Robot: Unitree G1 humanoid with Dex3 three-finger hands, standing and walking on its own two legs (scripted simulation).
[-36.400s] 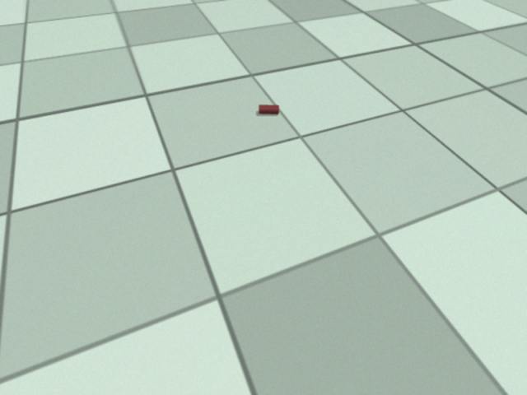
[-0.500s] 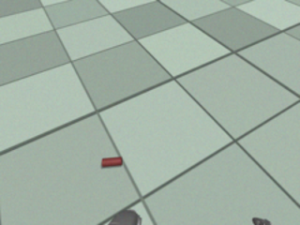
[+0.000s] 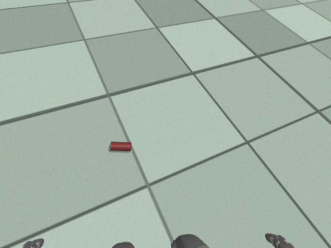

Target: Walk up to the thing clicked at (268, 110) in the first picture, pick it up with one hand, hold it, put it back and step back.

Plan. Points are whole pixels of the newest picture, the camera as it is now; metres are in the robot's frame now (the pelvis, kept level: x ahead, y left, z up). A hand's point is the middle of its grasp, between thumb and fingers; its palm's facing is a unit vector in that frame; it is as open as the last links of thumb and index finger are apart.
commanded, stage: step back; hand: left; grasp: from above
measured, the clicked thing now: (120, 146) +0.76 +0.23 -0.74
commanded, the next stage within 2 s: stand in 1.78 s
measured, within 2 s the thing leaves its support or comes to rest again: neither
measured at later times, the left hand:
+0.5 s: hand out of the picture -0.07 +0.24 -0.13, palm faces +0.02 -0.89 -0.45, open 7.4 cm
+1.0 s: hand out of the picture -0.29 +0.21 -0.15, palm faces +0.01 -0.92 -0.40, open 7.4 cm
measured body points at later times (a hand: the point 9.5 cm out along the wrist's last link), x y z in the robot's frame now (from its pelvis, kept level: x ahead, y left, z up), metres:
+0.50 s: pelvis -0.18 -0.04 -0.01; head -0.12 -0.05 +0.43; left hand -0.08 +0.29 -0.10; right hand -0.12 -0.36 -0.14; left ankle -0.22 +0.10 -0.70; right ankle -0.11 -0.15 -0.73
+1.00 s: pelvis -0.31 -0.06 +0.00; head -0.31 -0.07 +0.45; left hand -0.29 +0.26 -0.12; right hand -0.21 -0.37 -0.12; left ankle -0.27 +0.09 -0.71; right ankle -0.33 -0.18 -0.73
